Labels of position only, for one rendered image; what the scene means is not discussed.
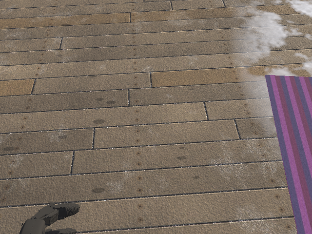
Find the left robot hand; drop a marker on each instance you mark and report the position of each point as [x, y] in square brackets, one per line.
[47, 216]

